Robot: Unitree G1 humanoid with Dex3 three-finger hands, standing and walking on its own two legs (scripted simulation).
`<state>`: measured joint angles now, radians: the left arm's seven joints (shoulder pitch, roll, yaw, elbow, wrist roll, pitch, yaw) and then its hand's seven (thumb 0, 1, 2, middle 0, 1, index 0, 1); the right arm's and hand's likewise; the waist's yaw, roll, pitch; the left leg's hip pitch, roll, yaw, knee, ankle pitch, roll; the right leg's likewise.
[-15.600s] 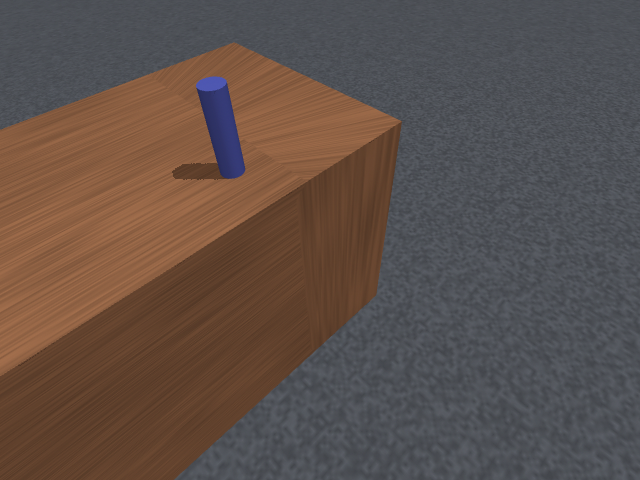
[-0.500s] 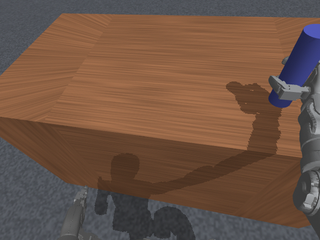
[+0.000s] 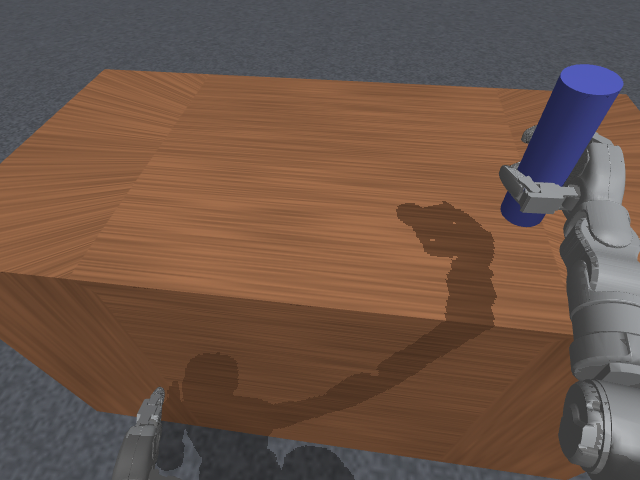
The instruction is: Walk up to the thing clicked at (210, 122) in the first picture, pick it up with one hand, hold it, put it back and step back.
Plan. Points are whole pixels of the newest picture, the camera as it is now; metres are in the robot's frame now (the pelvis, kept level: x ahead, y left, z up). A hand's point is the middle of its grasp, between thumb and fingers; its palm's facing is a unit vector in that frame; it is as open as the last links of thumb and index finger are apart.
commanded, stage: lift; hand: right
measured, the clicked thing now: (550, 156) +0.44 -0.21 +0.20
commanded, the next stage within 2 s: hold in 0.86 s
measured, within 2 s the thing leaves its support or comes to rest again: neither
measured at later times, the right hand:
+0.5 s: hand (558, 174) +0.36 -0.18 +0.24, palm faces +0.21 +0.98 -0.01, open 7.7 cm
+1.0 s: hand (584, 170) +0.33 -0.17 +0.27, palm faces +0.22 +0.98 -0.01, open 7.7 cm
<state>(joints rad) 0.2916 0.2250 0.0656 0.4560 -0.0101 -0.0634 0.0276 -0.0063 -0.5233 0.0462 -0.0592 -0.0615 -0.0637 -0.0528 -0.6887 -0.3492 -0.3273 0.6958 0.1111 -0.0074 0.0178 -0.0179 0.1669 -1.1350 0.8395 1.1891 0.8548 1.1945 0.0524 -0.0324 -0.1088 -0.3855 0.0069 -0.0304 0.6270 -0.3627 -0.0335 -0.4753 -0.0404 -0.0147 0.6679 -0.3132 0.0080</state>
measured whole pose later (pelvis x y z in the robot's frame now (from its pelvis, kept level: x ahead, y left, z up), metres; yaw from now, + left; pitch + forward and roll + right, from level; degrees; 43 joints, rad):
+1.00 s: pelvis -0.03 +0.02 +0.01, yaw -2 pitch -2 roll +0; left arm 0.27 0.25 0.06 0.54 -0.04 -0.12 0.05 -0.01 -0.54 0.05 -0.05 -0.05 -0.04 -0.05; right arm -0.52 -0.28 -0.31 0.00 0.20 0.61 -0.02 -0.02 0.16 -1.16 0.85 1.18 0.86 1.19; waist -0.01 -0.07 -0.06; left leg -0.22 0.02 0.00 0.57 -0.32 -0.01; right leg -0.28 -0.02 0.01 0.53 -0.22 0.03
